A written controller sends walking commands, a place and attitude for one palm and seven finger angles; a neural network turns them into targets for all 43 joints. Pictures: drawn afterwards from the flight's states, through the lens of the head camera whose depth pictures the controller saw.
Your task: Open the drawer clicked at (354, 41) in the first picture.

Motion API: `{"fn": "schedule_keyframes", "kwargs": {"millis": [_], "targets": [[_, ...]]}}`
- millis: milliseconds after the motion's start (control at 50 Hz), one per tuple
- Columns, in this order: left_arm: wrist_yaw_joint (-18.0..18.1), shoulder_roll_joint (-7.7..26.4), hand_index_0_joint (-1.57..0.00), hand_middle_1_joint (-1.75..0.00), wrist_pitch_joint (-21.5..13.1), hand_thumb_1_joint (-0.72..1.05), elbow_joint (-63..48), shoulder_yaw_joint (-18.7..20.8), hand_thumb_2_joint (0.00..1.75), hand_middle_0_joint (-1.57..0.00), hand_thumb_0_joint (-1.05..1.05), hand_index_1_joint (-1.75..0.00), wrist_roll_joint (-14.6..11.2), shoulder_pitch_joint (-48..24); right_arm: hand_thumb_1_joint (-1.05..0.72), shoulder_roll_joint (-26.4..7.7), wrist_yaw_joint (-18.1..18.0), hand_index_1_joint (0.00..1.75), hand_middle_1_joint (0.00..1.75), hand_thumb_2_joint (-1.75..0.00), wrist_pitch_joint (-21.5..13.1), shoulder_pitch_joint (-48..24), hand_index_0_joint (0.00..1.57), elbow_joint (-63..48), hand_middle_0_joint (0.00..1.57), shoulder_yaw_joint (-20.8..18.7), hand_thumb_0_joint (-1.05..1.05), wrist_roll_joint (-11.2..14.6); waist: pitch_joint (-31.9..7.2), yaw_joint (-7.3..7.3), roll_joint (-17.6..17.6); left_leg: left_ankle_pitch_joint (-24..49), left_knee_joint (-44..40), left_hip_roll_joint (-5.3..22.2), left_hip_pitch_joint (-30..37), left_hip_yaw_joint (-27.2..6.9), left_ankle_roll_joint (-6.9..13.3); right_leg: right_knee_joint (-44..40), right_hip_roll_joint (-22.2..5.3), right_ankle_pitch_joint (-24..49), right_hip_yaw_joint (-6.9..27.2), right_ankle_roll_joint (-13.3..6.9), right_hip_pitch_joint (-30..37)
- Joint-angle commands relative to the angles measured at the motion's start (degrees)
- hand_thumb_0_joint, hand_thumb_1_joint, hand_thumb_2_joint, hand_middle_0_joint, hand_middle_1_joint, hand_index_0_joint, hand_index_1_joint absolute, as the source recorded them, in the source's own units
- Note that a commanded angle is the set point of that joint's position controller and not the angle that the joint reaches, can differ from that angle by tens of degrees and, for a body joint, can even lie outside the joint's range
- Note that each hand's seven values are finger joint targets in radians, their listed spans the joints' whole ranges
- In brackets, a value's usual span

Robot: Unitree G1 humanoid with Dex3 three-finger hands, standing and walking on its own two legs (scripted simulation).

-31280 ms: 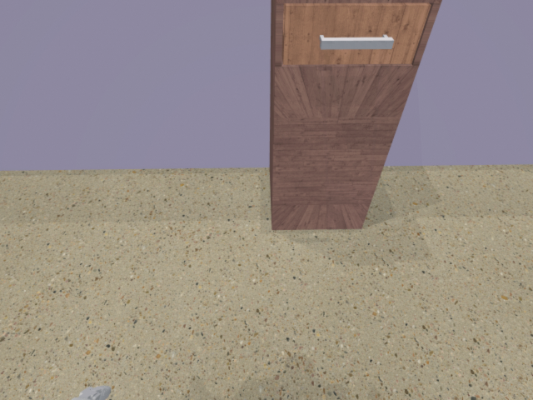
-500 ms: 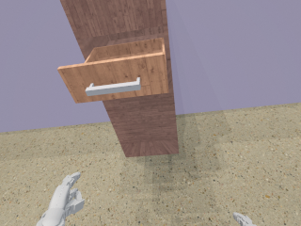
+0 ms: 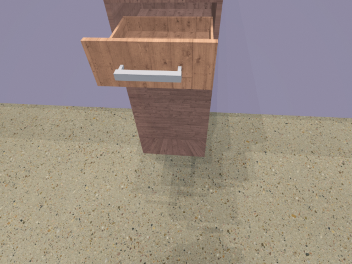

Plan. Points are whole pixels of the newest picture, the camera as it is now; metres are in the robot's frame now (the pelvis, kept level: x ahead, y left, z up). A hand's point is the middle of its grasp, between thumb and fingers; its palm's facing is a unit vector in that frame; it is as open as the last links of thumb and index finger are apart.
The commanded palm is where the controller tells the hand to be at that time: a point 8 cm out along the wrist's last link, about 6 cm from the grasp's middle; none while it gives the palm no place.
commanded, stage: let the arm hang, fingers relaxed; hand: left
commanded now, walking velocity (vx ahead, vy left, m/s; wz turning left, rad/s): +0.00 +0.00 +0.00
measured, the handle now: (149, 72) +0.60 +0.12 +0.12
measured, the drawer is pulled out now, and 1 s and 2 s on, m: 0.29 0.29 0.29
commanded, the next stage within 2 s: look to check the result in 0.40 s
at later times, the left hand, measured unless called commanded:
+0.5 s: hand out of the picture +0.02 +0.18 -0.17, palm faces +0.00 -0.97 -0.22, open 7.4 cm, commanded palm none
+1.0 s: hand out of the picture +0.04 +0.17 -0.17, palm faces +0.00 -0.97 -0.23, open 7.4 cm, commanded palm none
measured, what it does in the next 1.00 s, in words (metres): stands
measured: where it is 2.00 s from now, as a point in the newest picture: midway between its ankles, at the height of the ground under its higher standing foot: outside the picture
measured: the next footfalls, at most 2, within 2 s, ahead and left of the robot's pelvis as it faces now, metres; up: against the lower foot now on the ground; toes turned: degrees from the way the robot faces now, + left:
none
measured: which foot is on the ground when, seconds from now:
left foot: down 0.00-1.00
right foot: down 0.00-1.00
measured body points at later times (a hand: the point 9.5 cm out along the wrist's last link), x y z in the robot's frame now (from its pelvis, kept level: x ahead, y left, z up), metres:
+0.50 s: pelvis +0.00 +0.00 +0.00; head +0.01 -0.02 +0.45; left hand +0.02 +0.23 -0.15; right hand -0.04 -0.22 -0.17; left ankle +0.01 +0.10 -0.74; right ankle +0.03 -0.08 -0.74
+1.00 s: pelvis +0.01 -0.01 +0.00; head +0.04 -0.02 +0.45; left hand +0.04 +0.22 -0.15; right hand +0.02 -0.24 -0.17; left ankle +0.01 +0.10 -0.74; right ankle +0.03 -0.08 -0.74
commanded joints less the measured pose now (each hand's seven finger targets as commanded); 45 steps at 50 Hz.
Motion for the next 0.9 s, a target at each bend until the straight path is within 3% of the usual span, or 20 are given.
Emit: {"fn": "schedule_keyframes", "kwargs": {"millis": [0, 120, 380, 540, 700, 880], "targets": [[0.70, 7.26, -0.20, -0.30, -1.08, 0.90, -1.39, 1.28, 0.90, -0.20, 0.00, -0.30, 0.10, 0.67, -0.90, -6.65, -0.15, 0.30, 0.30, -0.90, -0.63, 3.49, 0.20, -0.46, 0.20, -1.26, 0.00, -0.27, 3.03, -0.58, -4.50, -5.67, -6.02, 6.31, -2.13, -5.79, 1.25, -7.98, -7.72, -10.62, 9.67, 0.62, -3.23], [0.86, 6.35, -0.20, -0.30, -1.18, 0.90, -0.83, 1.38, 0.90, -0.20, 0.00, -0.30, 0.25, 0.76, -0.90, -4.96, -0.06, 0.30, 0.30, -0.90, -0.76, 4.37, 0.20, 0.65, 0.20, -1.07, 0.00, -0.45, 2.76, -0.76, -4.38, -5.59, -6.08, 5.93, -3.19, -5.55, 1.22, -7.60, -7.88, -10.85, 10.23, 0.82, -3.34], [0.85, 6.10, -0.20, -0.30, -1.61, 0.90, -0.07, 1.45, 0.90, -0.20, 0.00, -0.30, 0.02, 0.71, -0.90, -5.03, -0.42, 0.30, 0.30, -0.90, -1.45, 4.53, 0.20, 1.66, 0.20, -0.96, 0.00, -0.32, 1.40, -0.57, -0.94, -1.09, -6.27, 6.59, -2.20, -5.89, 0.96, -5.69, -8.12, -4.44, 9.67, 0.23, -1.36], [0.89, 6.33, -0.20, -0.30, -1.55, 0.90, -0.02, 1.42, 0.90, -0.20, 0.00, -0.30, 0.01, 0.14, -0.90, -5.39, -0.41, 0.30, 0.30, -0.90, -1.25, 4.69, 0.20, 1.83, 0.20, -1.06, 0.00, -0.29, 1.79, -0.81, -2.08, -1.33, -5.87, 6.50, -1.78, -5.57, 0.94, -6.19, -8.22, -5.74, 10.06, 0.25, -2.07], [1.03, 6.66, -0.20, -0.30, -1.68, 0.90, -0.04, 1.37, 0.90, -0.20, 0.00, -0.30, 0.03, -0.04, -0.90, -5.60, -0.45, 0.30, 0.30, -0.90, -1.18, 3.70, 0.20, 1.63, 0.20, -1.23, 0.00, -0.09, 0.87, -0.80, -4.01, 1.28, -5.01, 6.72, -0.49, -5.11, 0.86, -5.91, -8.24, -2.15, 9.68, 0.63, -1.37], [1.13, 6.75, -0.20, -0.30, -1.92, 0.90, -0.22, 1.32, 0.90, -0.20, 0.00, -0.30, -0.08, -0.46, -0.90, -5.77, -0.57, 0.30, 0.30, -0.90, -1.18, 2.45, 0.20, 1.67, 0.20, -1.20, 0.00, -0.08, -0.70, -1.05, -3.16, 3.97, -4.25, 6.53, 0.74, -4.70, 0.46, -5.46, -8.81, 4.39, 9.70, 1.28, 0.44]]}}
